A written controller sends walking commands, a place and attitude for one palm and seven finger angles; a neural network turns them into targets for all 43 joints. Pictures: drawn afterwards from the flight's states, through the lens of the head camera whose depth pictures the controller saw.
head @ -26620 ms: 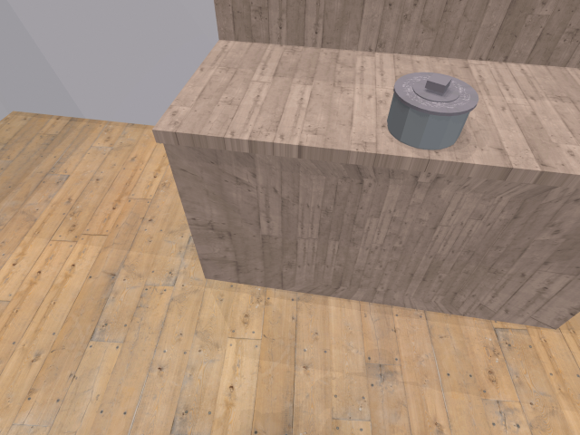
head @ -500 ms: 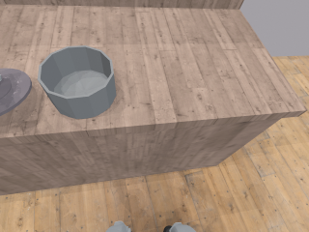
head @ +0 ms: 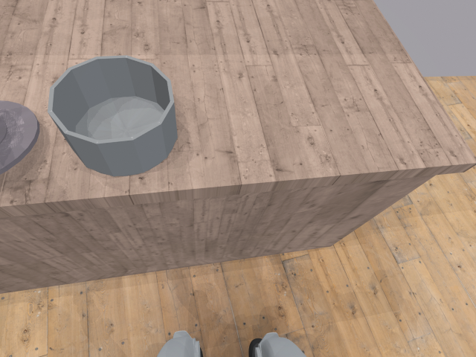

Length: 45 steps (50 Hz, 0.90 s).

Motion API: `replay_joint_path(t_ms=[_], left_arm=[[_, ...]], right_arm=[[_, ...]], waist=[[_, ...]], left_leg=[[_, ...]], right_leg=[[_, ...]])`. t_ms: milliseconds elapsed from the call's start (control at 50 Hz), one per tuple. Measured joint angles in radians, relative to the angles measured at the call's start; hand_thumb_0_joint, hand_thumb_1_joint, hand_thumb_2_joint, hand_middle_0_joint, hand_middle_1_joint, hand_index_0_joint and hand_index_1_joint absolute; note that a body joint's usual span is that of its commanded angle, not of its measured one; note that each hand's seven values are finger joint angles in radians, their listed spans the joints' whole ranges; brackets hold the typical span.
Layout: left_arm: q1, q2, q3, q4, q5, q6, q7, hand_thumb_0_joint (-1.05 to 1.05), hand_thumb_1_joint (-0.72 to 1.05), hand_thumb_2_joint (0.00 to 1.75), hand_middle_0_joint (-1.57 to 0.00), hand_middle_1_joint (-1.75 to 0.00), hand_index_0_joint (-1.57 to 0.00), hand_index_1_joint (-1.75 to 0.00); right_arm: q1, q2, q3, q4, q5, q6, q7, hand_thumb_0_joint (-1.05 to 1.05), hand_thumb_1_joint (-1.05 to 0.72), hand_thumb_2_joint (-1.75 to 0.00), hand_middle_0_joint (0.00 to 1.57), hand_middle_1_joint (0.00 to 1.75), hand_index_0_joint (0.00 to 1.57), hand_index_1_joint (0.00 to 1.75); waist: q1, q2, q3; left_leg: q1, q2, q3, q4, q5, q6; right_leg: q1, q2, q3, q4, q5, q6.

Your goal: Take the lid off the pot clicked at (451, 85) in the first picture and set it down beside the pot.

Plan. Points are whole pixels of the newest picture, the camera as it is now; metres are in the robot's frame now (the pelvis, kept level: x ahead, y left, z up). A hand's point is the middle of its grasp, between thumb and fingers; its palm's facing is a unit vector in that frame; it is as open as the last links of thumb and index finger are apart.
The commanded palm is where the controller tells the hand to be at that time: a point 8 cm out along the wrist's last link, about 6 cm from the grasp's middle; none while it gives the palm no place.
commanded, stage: lower the lid onto the table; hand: left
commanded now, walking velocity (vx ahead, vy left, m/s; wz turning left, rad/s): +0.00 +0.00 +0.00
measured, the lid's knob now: out of the picture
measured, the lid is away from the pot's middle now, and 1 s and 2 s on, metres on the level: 0.23 0.23 0.23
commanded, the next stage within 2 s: open the fingers wide in 0.38 s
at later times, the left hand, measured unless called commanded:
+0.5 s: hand out of the picture +0.44 +0.39 +0.07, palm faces -0.49 -0.20 -0.85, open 8.0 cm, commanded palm +0.47 +0.38 +0.12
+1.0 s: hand out of the picture +0.43 +0.39 +0.07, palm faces -0.43 -0.15 -0.89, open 8.1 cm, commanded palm +0.46 +0.38 +0.12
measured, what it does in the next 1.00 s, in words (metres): stands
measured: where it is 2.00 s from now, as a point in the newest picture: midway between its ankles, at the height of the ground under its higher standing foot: outside the picture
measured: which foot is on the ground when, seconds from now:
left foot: down 0.00-1.00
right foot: down 0.00-1.00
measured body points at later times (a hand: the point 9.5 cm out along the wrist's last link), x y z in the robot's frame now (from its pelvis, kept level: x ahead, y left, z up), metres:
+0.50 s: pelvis -0.01 +0.00 -0.01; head +0.12 +0.04 +0.42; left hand +0.46 +0.40 +0.12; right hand -0.01 -0.28 -0.12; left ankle +0.01 +0.06 -0.70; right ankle +0.00 -0.17 -0.70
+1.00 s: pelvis -0.01 +0.00 -0.01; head +0.11 +0.03 +0.43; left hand +0.45 +0.39 +0.12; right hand +0.03 -0.28 -0.12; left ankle +0.01 +0.06 -0.70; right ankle +0.00 -0.17 -0.70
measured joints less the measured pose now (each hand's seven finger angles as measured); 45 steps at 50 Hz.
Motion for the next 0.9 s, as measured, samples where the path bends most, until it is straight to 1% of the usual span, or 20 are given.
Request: replay_joint_path(t_ms=[240,320,400,480,500,540,560,620,680,760,900], left_arm=[[-0.033,0.005,-0.044,0.017,-0.004,-0.006,0.018,0.0,0.23,0.72,-0.71,-1.0,-0.61,-0.96],[-0.033,0.005,-0.048,0.01,-0.006,-0.006,0.014,0.0,0.22,0.71,-0.72,-1.01,-0.61,-0.97],[-0.038,0.012,-0.059,0.019,-0.018,-0.007,0.011,0.01,0.22,0.7,-0.73,-1.01,-0.62,-0.99],[-0.041,0.014,-0.067,0.01,-0.024,-0.009,0.007,0.01,0.21,0.71,-0.74,-1.02,-0.62,-0.99],[-0.019,0.012,-0.043,-0.01,-0.023,-0.012,0.008,0.01,0.21,0.71,-0.75,-1.02,-0.62,-0.99],[0.063,0.008,0.035,-0.074,-0.019,-0.037,0.024,0.0,0.22,0.73,-0.75,-1.02,-0.61,-0.98],[0.09,0.003,0.053,-0.093,-0.023,-0.046,0.036,0.0,0.23,0.73,-0.74,-1.02,-0.6,-0.97],[0.103,-0.014,0.054,-0.118,-0.023,-0.051,0.051,-0.01,0.25,0.74,-0.72,-1.02,-0.58,-0.96],[0.109,-0.015,0.077,-0.124,-0.015,-0.068,0.056,-0.01,0.27,0.73,-0.7,-1.03,-0.56,-0.95],[0.12,-0.022,0.081,-0.133,-0.008,-0.077,0.07,-0.02,0.3,0.73,-0.68,-1.03,-0.53,-0.95],[0.116,-0.026,0.068,-0.126,-0.002,-0.075,0.076,-0.01,0.33,0.72,-0.64,-1.02,-0.5,-0.96]], right_arm=[[-0.01,0.001,0.013,-0.008,0.005,-0.003,-0.004,0.0,-0.9,-0.9,0.2,0.3,0.2,0.3],[-0.011,-0.001,0.013,-0.006,0.005,-0.002,-0.005,0.0,-0.9,-0.9,0.2,0.3,0.2,0.3],[-0.01,-0.001,0.018,-0.007,0.01,-0.001,-0.007,0.0,-0.9,-0.9,0.2,0.3,0.2,0.3],[-0.007,-0.002,0.018,-0.006,0.013,-0.001,-0.009,0.0,-0.9,-0.9,0.2,0.3,0.2,0.3],[-0.004,-0.002,0.012,-0.014,0.012,0.003,-0.005,0.0,-0.9,-0.9,0.2,0.3,0.2,0.3],[0.002,-0.001,0.0,-0.033,0.002,0.021,0.007,0.0,-0.9,-0.9,0.2,0.3,0.2,0.3],[0.002,0.0,-0.005,-0.038,-0.002,0.031,0.012,0.0,-0.9,-0.9,0.2,0.3,0.2,0.3],[-0.01,0.005,-0.009,-0.037,-0.003,0.055,0.022,0.0,-0.9,-0.9,0.2,0.3,0.2,0.3],[-0.027,0.011,-0.009,-0.043,-0.002,0.069,0.026,0.0,-0.9,-0.9,0.2,0.3,0.2,0.3],[-0.042,0.012,-0.013,-0.055,-0.003,0.075,0.032,0.0,-0.9,-0.9,0.2,0.3,0.2,0.3],[-0.06,0.006,-0.013,-0.062,-0.003,0.075,0.031,0.0,-0.9,-0.9,0.2,0.3,0.2,0.3]], waist=[[-0.002,0.002,0.002],[0.001,0.004,0.003],[-0.002,0.001,0.002],[0.001,0.002,-0.003],[0.003,0.003,-0.002],[0.011,0.007,-0.008],[0.015,0.008,-0.012],[0.026,0.005,-0.007],[0.027,-0.003,-0.005],[0.029,-0.004,-0.007],[0.031,-0.004,-0.003]], left_leg=[[-0.045,-0.002,-0.005,0.037,-0.005,0.001],[-0.059,-0.003,-0.005,0.045,-0.006,0.002],[-0.071,-0.003,-0.005,0.056,-0.01,0.002],[-0.083,-0.003,-0.008,0.065,-0.013,0.001],[-0.082,-0.003,-0.006,0.065,-0.013,0.001],[-0.079,-0.002,0.001,0.061,-0.013,0.0],[-0.077,-0.002,0.003,0.06,-0.014,0.0],[-0.07,-0.004,0.001,0.059,-0.013,0.001],[-0.067,-0.004,-0.001,0.057,-0.01,0.0],[-0.065,-0.005,-0.005,0.054,-0.007,-0.003],[-0.058,-0.005,-0.005,0.051,-0.005,-0.003]], right_leg=[[-0.046,-0.002,-0.005,0.045,-0.012,-0.002],[-0.061,-0.002,-0.004,0.056,-0.014,-0.001],[-0.075,-0.002,-0.004,0.07,-0.019,0.002],[-0.086,-0.002,-0.006,0.079,-0.024,-0.001],[-0.087,-0.002,-0.005,0.08,-0.025,-0.004],[-0.089,-0.001,0.002,0.082,-0.025,-0.009],[-0.088,-0.002,0.005,0.083,-0.026,-0.008],[-0.08,-0.004,0.002,0.083,-0.027,0.0],[-0.077,-0.004,0.0,0.082,-0.026,-0.003],[-0.074,-0.003,-0.003,0.079,-0.024,-0.01],[-0.068,-0.004,-0.003,0.078,-0.023,-0.007]])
